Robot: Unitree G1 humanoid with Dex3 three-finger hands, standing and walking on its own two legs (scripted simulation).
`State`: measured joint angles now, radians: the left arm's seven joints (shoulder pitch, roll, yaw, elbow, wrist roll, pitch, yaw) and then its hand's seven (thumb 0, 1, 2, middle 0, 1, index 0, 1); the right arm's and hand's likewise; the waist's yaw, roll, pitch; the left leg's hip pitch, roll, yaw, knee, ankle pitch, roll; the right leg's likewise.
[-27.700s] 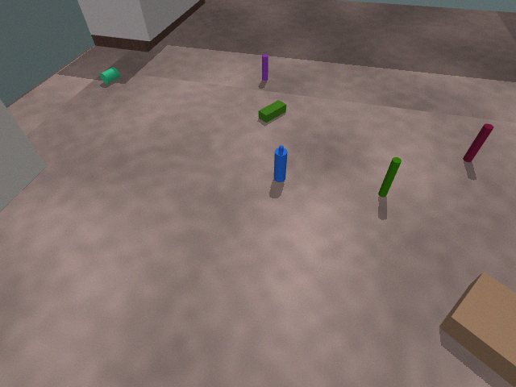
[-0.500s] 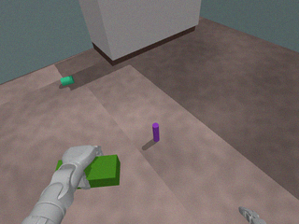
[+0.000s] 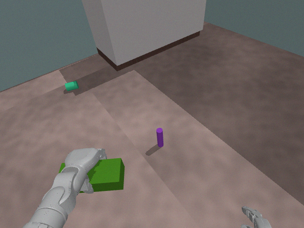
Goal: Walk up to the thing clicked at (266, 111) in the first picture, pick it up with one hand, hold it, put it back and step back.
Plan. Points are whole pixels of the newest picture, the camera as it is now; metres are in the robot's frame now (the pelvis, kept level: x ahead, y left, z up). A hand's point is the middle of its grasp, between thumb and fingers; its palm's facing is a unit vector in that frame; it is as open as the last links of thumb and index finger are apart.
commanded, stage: hold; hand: left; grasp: from above
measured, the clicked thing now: (92, 176) +0.30 +0.22 -0.06
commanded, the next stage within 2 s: crouch in 0.60 s
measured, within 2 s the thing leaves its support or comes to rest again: neither
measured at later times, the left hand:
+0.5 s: hand (86, 174) +0.29 +0.23 -0.03, palm faces -0.44 -0.06 -0.90, open 10.5 cm
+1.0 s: hand (88, 179) +0.29 +0.23 -0.06, palm faces -0.46 -0.04 -0.89, open 10.4 cm
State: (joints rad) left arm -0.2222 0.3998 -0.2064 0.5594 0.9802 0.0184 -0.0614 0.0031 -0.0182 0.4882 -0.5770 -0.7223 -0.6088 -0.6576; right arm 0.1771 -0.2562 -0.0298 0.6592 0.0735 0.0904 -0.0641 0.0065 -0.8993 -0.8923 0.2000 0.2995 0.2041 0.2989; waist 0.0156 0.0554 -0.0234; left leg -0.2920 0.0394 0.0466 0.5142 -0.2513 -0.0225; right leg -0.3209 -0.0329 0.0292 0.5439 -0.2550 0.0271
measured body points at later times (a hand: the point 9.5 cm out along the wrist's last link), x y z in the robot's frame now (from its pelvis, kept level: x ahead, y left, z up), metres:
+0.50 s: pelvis +0.00 +0.00 +0.00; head +0.01 -0.02 +0.45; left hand +0.31 +0.23 +0.03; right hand +0.16 -0.25 -0.11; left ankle +0.01 +0.14 -0.73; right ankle +0.02 -0.14 -0.73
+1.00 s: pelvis +0.00 +0.00 +0.00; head +0.03 -0.01 +0.45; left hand +0.31 +0.23 -0.01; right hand +0.15 -0.25 -0.12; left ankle +0.01 +0.14 -0.73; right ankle +0.02 -0.14 -0.73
